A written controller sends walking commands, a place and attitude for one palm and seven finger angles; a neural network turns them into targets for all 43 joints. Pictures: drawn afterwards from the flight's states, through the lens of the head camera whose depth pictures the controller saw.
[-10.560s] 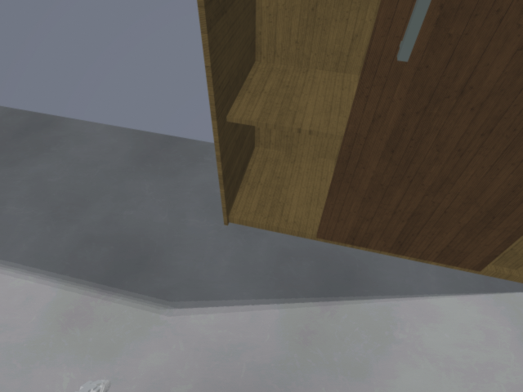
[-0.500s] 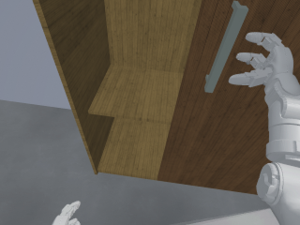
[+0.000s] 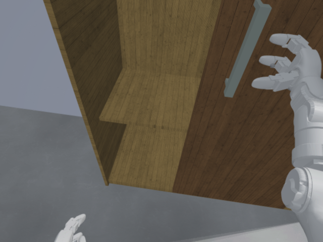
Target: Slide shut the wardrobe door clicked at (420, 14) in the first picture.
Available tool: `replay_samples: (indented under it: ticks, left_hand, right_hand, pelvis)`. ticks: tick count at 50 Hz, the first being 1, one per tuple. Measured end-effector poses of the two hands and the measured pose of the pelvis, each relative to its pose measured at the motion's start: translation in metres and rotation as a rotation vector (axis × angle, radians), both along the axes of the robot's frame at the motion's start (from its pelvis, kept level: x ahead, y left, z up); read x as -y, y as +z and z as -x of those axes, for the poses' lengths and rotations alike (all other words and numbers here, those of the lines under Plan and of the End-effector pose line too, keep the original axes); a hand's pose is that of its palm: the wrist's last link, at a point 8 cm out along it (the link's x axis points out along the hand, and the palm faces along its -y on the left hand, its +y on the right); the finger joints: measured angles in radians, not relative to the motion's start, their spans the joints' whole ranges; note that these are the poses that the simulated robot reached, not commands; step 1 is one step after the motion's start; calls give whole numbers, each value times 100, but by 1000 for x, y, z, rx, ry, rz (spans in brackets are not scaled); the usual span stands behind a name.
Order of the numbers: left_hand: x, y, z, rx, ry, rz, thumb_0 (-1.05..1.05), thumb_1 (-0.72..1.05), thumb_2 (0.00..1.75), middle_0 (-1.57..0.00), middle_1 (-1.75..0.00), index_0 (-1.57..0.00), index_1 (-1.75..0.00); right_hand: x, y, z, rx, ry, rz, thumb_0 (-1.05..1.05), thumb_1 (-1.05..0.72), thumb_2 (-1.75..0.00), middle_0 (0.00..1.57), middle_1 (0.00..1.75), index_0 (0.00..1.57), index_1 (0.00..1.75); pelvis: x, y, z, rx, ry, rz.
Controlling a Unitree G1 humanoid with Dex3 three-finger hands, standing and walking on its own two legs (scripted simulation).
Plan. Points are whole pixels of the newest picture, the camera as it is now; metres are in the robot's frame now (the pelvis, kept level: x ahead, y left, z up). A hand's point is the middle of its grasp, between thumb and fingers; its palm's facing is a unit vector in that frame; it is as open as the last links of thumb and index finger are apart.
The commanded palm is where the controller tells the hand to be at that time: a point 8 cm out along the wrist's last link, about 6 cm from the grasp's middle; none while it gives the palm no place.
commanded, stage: move the hooked fingers beside the handle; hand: right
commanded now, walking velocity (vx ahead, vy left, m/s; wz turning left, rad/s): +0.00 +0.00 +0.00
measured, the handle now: (241, 53) +0.52 -0.13 +0.25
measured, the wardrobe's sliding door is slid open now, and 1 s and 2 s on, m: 0.41 0.41 0.41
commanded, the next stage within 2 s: feel for the door with the fingertips in 0.10 s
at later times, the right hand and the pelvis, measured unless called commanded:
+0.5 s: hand (265, 68) +0.45 -0.16 +0.25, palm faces +0.02 +1.00 +0.00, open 14.0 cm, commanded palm +0.42 -0.21 +0.24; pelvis +0.00 -0.01 +0.00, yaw +0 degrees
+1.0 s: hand (258, 60) +0.48 -0.16 +0.25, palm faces +0.05 +1.00 -0.02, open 14.0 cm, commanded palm +0.45 -0.21 +0.24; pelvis +0.01 +0.00 +0.00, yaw +0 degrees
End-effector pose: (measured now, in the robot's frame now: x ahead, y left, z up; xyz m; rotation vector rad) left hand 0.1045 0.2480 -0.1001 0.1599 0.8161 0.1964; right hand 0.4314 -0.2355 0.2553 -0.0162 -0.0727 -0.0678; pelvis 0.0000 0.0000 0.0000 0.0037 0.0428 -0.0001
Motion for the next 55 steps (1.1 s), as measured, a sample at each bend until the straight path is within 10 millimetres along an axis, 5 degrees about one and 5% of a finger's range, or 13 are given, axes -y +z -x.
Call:
replay_samples:
  ticks: [14, 35, 55]
  left_hand:
    - [-3, -4, 20, -61, 9, -20, 1, 91, 90, -20, -30, -20, -30]
    - [25, 2, -27, 35, -58, 31, 1, 91, 90, -20, -30, -20, -30]
    - [-5, -12, 41, -148, 44, -14, 1, 91, 90, -20, -30, -20, -30]
  right_hand:
    - [11, -3, 7, 28, 20, 7, -2, 50, -30, 30, 120, 30, 120]
    - [-33, -6, -1, -20, 24, -13, -2, 50, -30, 31, 120, 30, 120]
    - [-25, -4, -20, 6, 21, -13, -2, 50, -30, 34, 123, 30, 120]
  pelvis:
    - [5, 0, -1, -2, -6, -5]
    - [7, -1, -1, 5, -5, -1]
    - [5, 0, -6, -20, 1, -5]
